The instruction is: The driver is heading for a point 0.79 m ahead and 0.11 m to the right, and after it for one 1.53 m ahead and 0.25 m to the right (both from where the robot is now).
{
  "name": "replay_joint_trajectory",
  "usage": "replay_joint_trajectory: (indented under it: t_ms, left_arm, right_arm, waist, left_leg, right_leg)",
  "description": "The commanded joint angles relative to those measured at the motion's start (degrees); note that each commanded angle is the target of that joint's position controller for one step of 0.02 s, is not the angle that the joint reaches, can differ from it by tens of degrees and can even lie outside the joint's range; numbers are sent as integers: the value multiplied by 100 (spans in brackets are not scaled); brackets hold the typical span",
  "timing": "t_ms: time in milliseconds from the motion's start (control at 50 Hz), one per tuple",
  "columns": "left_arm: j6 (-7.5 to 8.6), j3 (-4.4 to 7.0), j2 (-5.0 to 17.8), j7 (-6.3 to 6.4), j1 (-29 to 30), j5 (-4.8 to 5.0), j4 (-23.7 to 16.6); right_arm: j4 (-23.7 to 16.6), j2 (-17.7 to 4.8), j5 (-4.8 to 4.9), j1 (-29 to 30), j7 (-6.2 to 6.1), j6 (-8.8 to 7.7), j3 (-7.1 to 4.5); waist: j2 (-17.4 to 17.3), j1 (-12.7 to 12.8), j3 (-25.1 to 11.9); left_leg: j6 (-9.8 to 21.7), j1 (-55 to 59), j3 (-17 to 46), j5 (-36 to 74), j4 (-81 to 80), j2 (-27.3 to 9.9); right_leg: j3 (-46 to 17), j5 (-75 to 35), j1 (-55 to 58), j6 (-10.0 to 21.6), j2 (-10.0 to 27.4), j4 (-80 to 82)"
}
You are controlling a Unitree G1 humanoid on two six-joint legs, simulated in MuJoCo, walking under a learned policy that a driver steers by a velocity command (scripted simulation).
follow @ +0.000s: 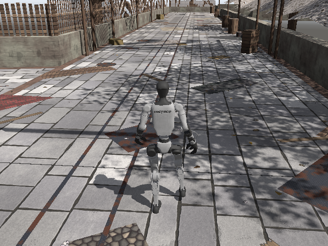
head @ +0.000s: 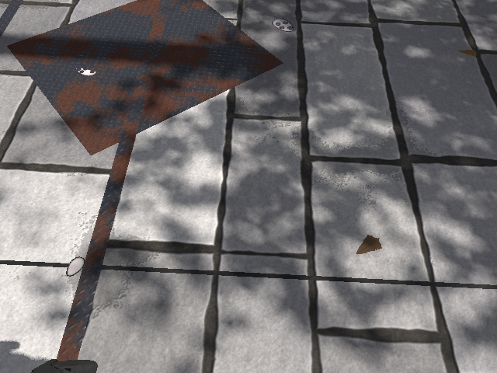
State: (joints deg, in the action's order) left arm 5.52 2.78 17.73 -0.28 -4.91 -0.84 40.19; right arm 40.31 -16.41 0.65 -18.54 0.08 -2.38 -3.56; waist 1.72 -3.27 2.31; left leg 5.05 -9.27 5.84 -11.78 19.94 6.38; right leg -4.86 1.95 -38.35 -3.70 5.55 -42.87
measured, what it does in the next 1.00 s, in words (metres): walks ahead: right foot, then left foot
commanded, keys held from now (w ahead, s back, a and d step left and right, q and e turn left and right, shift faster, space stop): w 0.72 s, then w+e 0.28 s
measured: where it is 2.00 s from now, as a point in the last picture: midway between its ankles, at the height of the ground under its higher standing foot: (272, 168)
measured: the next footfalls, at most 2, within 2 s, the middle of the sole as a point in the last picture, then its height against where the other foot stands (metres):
right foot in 0.18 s outside the picture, level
left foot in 0.70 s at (197, 335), level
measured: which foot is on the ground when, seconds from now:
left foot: down 0.00-0.18, up 0.20-0.68, down 0.70-1.00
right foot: up 0.00-0.16, down 0.18-0.70, up 0.72-1.00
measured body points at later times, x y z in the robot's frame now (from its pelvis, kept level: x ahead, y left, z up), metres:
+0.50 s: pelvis +0.28 -0.06 +0.00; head +0.31 -0.06 +0.45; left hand +0.29 +0.22 -0.12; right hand +0.48 -0.30 -0.09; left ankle +0.42 +0.13 -0.69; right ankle +0.25 -0.15 -0.75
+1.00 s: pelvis +0.56 +0.02 +0.00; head +0.58 +0.03 +0.45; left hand +0.70 +0.30 -0.11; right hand +0.61 -0.26 -0.12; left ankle +0.53 +0.11 -0.75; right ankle +0.69 -0.16 -0.67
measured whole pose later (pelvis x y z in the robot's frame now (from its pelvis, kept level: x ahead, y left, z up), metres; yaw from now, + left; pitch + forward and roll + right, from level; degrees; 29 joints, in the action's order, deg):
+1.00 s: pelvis +0.56 +0.02 +0.00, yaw -2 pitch +0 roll +2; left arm 2.3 3.6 17.8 -0.2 -11.7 1.3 45.5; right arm 47.5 -15.1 -1.0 -18.1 0.7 -5.6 -3.5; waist 3.0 -2.5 1.1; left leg 3.3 -3.6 -7.9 -11.2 14.1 3.0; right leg -5.3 3.9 -39.9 -0.6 5.9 -53.5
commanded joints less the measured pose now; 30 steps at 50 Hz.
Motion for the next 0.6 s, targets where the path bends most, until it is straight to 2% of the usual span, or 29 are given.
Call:
replay_joint_trajectory:
  t_ms: [20, 80, 140, 160, 180, 200, 220, 240, 260, 280, 300, 320, 340, 380, 420, 500, 560, 600]
  left_arm:
    - [98, 4, 236, -90, 479, 69, -382]
    - [144, 57, 429, -157, 726, 106, -494]
    - [175, 128, 571, -172, 446, 104, -476]
    - [188, 197, 668, -146, -4, 80, -353]
    - [208, 287, 880, -114, -726, 24, -221]
    - [204, 408, 1336, -97, -1521, -56, -127]
    - [131, 431, 1286, -168, -1992, 60, 124]
    - [108, 297, 841, -171, -1896, 192, 120]
    - [65, 236, 687, -148, -1486, 165, 61]
    - [28, 188, 595, -137, -1188, 94, 22]
    - [26, 143, 484, -131, -1020, 42, 13]
    - [39, 113, 414, -126, -937, 9, 14]
    - [54, 106, 392, -125, -924, 31, 39]
    - [85, 133, 505, -107, -984, 92, 125]
    - [69, 175, 653, -71, -1075, 112, 216]
    - [-4, 191, 765, -27, -1368, 170, 406]
    - [-71, 200, 821, -15, -1722, 203, 599]
    - [-142, 215, 853, 3, -1832, 217, 699]
  right_arm:
    - [-239, -927, 31, -43, -60, -101, -241]
    - [-62, -929, 51, -305, -50, -85, -236]
    - [29, -966, 28, -309, -56, -20, -257]
    - [16, -904, 30, -232, -54, -4, -230]
    - [-33, -716, -11, -207, -49, -1, -150]
    - [-144, -424, -11, -639, -57, -52, -38]
    - [-109, -278, 42, -1026, -61, -120, 29]
    - [-128, -777, 110, -532, -45, -139, -75]
    - [-256, -892, 115, 23, -40, -145, -108]
    - [-336, -844, 38, 347, -37, -164, -97]
    - [-347, -762, -11, 409, -22, -170, -111]
    - [-316, -662, -9, 305, -9, -159, -106]
    - [-272, -555, 4, 204, 0, -141, -88]
    - [-292, -413, -23, 289, -3, -112, -50]
    - [-398, -328, -57, 657, -6, -127, -6]
    - [-526, -181, -29, 1384, 68, -208, 64]
    - [-667, -201, 27, 1877, 148, -253, 68]
    - [-765, -258, 42, 2080, 209, -278, 52]
  waist:
    - [-584, -101, -180]
    - [-630, -170, -61]
    - [-829, 39, -64]
    - [-807, 299, -277]
    - [-645, 636, -917]
    - [288, 738, -1862]
    - [1540, 720, -2243]
    - [883, 869, -1556]
    - [442, 833, -850]
    - [162, 723, -430]
    - [177, 574, -226]
    - [315, 444, -232]
    - [408, 382, -273]
    - [380, 350, -231]
    - [249, 429, -139]
    - [206, 690, -30]
    - [191, 860, 90]
    - [216, 845, 159]
  left_leg:
    - [781, -587, 752, 829, -703, -1242]
    - [731, 74, 1093, 735, -363, -1546]
    - [594, 561, 1332, 1441, 52, -1752]
    - [483, 584, 1203, 2213, 520, -1559]
    - [307, 283, 924, 2447, 1553, -1243]
    - [-90, -1331, 387, 1188, 3430, -572]
    - [-355, -2750, 247, -2085, 4811, -79]
    - [-325, -3401, 522, -1979, 5310, -389]
    - [-312, -3562, 269, -1471, 5287, -658]
    - [-316, -3461, 71, -1066, 5005, -863]
    - [-333, -3257, 29, -770, 4677, -1047]
    - [-358, -2967, 0, -595, 4477, -1153]
    - [-394, -2815, -63, -528, 4310, -1188]
    - [-492, -2848, -181, -338, 3912, -1242]
    - [-581, -2983, -244, 190, 3235, -1286]
    - [-610, -2606, -436, 1407, 1818, -1127]
    - [-558, -2492, -496, 1657, 1309, -1000]
    - [-438, -2581, -468, 1386, 1073, -954]
  right_leg:
    - [279, -1076, 1010, 6, -308, 847]
    - [169, -715, 823, 211, -322, 1283]
    - [283, 66, 1107, 490, -405, 1504]
    - [436, 91, 1736, 645, -527, 1718]
    - [166, -133, 2939, 926, -182, 1550]
    - [-1503, 128, 5047, 1639, 934, 1441]
    - [-3593, 1603, 5940, 2124, 1631, 2276]
    - [-3564, 2689, 5562, 1913, 1549, 2545]
    - [-2815, 2524, 4815, 1713, 1366, 2667]
    - [-2267, 1949, 4116, 1656, 1136, 2815]
    - [-1894, 1400, 3647, 1631, 946, 2957]
    - [-1615, 1011, 3375, 1601, 788, 3079]
    - [-1391, 730, 3250, 1624, 699, 3178]
    - [-1029, 165, 3103, 1717, 673, 3339]
    - [-731, -236, 3118, 1728, 646, 3463]
    - [-125, -514, 3124, 1520, 414, 3483]
    - [-130, -474, 3405, 1493, 576, 3394]
    - [-194, -657, 3794, 1436, 759, 3222]
Keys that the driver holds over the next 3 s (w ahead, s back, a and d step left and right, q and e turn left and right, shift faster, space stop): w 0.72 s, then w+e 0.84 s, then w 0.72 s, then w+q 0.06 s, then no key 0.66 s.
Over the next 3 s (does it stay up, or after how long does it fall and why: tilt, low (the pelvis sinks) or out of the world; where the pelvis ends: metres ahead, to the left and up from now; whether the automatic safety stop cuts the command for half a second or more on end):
stays up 1.46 -0.30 -0.01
